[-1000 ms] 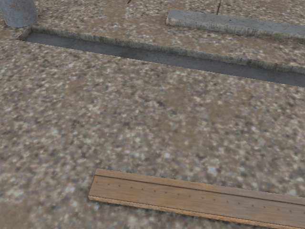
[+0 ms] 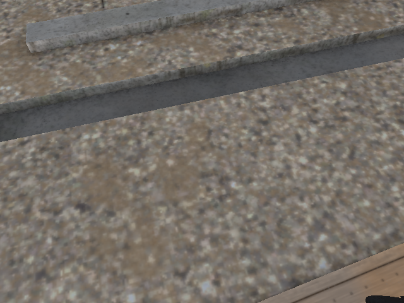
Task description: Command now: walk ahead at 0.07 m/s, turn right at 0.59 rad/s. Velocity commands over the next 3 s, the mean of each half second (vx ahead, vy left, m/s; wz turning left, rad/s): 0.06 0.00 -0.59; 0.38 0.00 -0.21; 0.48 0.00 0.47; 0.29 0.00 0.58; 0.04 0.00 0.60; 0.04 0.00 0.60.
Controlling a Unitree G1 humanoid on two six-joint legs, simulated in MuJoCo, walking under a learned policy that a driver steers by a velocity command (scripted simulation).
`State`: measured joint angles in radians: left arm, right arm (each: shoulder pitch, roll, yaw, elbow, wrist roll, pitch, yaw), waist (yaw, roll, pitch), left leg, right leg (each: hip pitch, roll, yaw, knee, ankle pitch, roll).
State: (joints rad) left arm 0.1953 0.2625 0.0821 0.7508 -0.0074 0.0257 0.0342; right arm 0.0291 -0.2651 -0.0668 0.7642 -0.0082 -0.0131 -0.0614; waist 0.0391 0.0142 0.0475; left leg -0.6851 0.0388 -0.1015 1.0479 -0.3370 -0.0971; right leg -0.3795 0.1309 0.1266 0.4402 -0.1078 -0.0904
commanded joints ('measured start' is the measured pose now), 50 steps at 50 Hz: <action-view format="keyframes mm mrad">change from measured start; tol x64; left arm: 1 -7 161 38 -88 -6 8 20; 50 49 91 -7 -121 5 -139 -41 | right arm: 1 -9 -69 -15 -76 5 -2 -5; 50 234 -96 -16 -125 6 -95 84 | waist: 1 -16 -120 -157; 50 -30 -19 -39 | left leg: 1 -10 -22 -12 -132 34 -3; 11 741 301 -370 -632 351 328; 21 373 172 95 -500 132 226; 25 -339 19 158 449 -409 120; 50 482 183 -392 -846 -92 375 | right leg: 1 188 -250 326 -108 -48 -137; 15 -195 -108 9 861 -361 161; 23 345 -95 -271 54 -185 87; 27 238 -546 813 -349 -633 -265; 40 330 -342 106 -233 155 -121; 44 224 -274 -26 202 681 -46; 46 -330 -41 37 827 -316 47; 50 -348 -222 10 774 -139 18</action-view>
